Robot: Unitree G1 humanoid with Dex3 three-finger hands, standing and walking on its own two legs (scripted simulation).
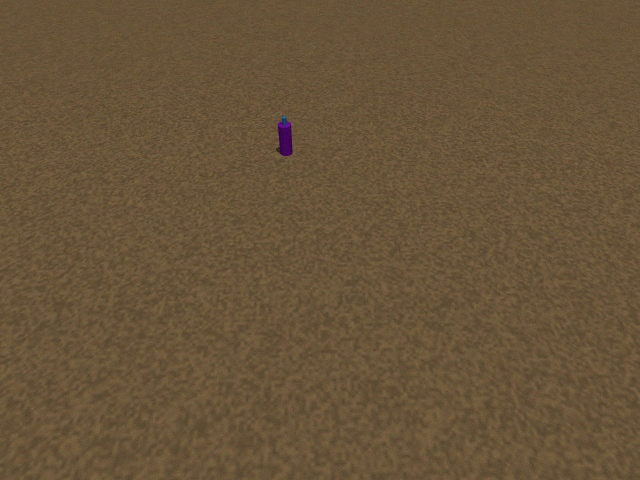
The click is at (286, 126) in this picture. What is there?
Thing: necked bottle
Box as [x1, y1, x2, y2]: [278, 116, 291, 155]
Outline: 283,116 282,120 278,123 280,153 283,155 289,155 291,153 290,123 286,121 285,117
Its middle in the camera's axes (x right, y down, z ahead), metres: -0.19 -0.56 +2.08
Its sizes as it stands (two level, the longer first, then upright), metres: 0.067 0.067 0.217
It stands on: the floor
